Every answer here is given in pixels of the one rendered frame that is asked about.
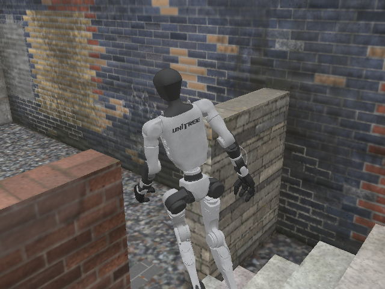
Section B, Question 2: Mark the left robot upper arm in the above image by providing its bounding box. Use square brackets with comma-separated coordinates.
[142, 117, 162, 175]

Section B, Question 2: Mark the robot right hand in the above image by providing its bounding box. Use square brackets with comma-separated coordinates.
[234, 173, 255, 202]

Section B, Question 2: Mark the left robot forearm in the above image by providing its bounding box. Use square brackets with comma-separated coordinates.
[137, 162, 156, 194]

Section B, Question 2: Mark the robot right shin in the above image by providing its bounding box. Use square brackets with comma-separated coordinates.
[210, 230, 238, 289]

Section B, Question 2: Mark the humanoid robot head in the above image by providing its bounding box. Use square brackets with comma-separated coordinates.
[153, 68, 193, 117]

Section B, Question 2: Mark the robot left hand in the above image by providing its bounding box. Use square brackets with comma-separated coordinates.
[134, 185, 155, 203]

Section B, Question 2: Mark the right robot forearm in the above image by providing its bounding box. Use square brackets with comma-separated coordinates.
[226, 132, 248, 177]

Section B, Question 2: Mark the right robot upper arm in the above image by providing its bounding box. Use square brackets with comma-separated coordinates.
[192, 99, 235, 148]

